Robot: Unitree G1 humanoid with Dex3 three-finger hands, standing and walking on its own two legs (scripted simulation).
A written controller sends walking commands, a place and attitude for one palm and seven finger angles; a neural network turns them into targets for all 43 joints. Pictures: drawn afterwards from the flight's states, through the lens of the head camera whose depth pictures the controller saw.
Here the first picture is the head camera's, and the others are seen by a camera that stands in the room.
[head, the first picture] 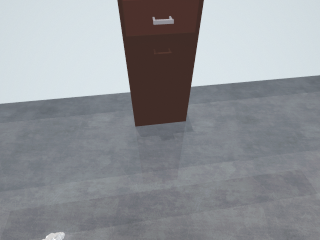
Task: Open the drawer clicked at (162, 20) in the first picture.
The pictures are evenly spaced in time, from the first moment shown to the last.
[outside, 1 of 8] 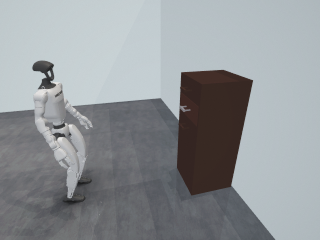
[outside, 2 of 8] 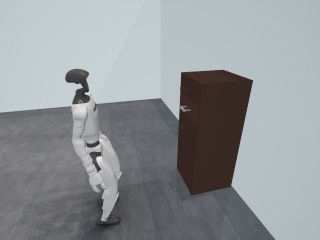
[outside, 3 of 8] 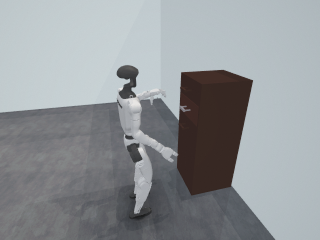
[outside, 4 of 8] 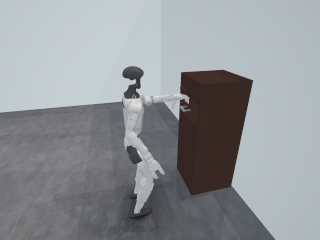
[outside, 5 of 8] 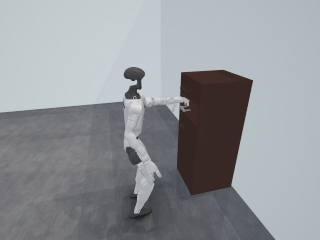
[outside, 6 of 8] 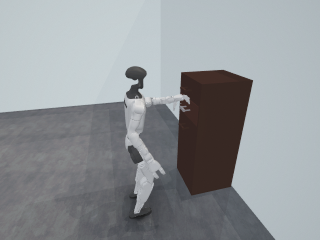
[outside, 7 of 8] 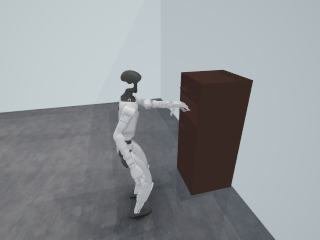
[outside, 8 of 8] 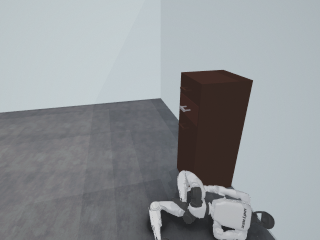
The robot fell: yes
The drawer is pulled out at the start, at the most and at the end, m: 0.00 0.01 0.00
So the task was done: no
